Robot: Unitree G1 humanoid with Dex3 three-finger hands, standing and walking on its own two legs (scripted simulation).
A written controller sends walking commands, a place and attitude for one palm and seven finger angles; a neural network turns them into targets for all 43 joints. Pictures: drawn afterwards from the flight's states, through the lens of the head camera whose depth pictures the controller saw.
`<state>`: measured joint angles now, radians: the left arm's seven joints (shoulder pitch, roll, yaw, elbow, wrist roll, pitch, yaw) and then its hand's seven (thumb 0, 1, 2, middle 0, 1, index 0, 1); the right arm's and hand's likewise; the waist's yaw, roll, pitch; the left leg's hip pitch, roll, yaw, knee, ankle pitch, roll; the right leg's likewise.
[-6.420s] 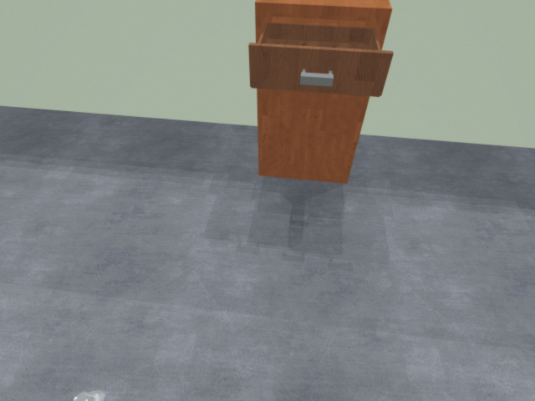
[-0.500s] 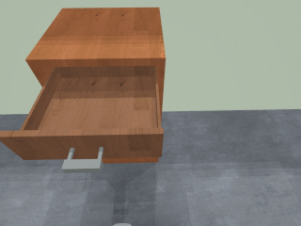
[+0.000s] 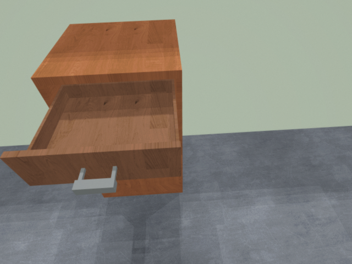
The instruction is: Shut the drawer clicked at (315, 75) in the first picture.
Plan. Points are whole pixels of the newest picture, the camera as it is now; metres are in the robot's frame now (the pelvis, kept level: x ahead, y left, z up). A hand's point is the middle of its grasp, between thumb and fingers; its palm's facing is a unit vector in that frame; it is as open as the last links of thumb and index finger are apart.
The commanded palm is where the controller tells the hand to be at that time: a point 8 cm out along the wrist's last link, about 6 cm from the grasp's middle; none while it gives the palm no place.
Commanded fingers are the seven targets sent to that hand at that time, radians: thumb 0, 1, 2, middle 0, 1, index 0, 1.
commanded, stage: come to a stop and stand still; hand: left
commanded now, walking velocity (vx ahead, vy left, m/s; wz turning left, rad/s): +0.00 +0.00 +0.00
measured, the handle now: (97, 178) +0.32 +0.23 -0.01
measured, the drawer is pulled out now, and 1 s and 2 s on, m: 0.29 0.29 0.29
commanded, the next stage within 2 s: look again from close up in 1.02 s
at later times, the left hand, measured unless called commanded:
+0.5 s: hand out of the picture -0.01 +0.13 -0.18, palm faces +0.06 -0.99 -0.15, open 7.4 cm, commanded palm none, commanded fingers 0.00 0.90 0.90 -0.20 -0.30 -0.20 -0.30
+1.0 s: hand out of the picture +0.01 +0.15 -0.18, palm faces +0.07 -0.98 -0.18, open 7.4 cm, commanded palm none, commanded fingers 0.00 0.90 0.90 -0.20 -0.30 -0.20 -0.30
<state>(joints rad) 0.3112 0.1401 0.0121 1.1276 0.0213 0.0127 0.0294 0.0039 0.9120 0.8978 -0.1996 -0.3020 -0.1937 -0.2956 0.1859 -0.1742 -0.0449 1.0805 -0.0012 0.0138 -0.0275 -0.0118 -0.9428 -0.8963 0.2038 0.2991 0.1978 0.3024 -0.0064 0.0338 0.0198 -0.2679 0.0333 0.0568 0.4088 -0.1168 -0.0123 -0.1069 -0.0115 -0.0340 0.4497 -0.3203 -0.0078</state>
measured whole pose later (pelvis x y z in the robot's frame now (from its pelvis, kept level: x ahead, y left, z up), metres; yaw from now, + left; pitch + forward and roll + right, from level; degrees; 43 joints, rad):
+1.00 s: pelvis +0.05 -0.01 +0.00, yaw +1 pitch -1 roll +1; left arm 0.33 0.13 0.01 1.14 0.02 0.00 0.04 0.00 0.91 0.90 -0.20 -0.30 -0.19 -0.30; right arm 0.23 -0.15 -0.01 1.14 0.00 0.00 -0.05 0.01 -0.93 -0.90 0.20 0.30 0.19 0.30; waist 0.01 -0.02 0.04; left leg -0.21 0.04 0.04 0.43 -0.20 -0.03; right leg 0.00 0.00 -0.05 0.38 -0.36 -0.02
